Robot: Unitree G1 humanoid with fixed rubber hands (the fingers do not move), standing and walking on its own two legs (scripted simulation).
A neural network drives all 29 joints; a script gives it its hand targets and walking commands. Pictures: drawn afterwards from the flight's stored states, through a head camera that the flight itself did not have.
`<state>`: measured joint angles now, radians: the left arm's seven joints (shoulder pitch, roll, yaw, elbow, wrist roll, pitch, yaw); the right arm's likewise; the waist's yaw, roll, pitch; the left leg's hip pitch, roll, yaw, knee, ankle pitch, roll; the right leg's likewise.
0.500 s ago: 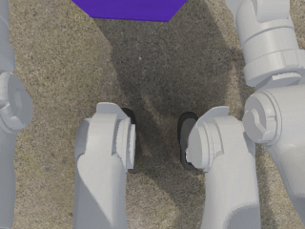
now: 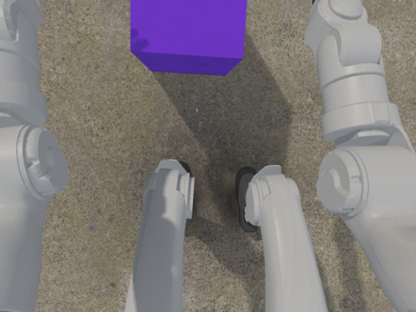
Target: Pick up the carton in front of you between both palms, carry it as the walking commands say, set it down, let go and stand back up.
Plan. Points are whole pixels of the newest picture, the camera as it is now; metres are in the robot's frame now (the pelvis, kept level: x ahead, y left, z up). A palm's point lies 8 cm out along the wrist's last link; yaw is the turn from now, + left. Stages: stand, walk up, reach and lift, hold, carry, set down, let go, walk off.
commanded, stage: set down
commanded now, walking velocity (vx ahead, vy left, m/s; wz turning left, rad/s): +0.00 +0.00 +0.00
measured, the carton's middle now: (189, 20) +0.60 +0.10 -0.38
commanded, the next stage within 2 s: let go in 0.40 s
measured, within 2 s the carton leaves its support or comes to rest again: neither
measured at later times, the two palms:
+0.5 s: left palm out of the picture +0.54 +0.31 +0.04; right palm out of the picture +0.57 -0.09 +0.03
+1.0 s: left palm out of the picture +0.39 +0.28 +0.13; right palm out of the picture +0.42 -0.17 +0.13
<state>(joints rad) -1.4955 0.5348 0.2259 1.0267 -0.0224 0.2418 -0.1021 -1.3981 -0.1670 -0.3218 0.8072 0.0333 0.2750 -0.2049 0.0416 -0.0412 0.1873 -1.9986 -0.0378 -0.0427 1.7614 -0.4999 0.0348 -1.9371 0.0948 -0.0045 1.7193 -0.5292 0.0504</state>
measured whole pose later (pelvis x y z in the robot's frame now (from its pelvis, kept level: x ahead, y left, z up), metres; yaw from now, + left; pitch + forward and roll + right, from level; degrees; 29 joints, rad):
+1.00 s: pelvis +0.08 +0.00 +0.23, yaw +5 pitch +30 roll -1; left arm -0.42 0.26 0.23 0.69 0.05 0.03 -0.10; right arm -0.34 -0.11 -0.15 0.57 -0.07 0.06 -0.04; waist 0.01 -0.01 -0.06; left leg -0.98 -0.05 -0.05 0.71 -0.24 0.02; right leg -0.95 0.05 0.06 0.70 -0.27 0.01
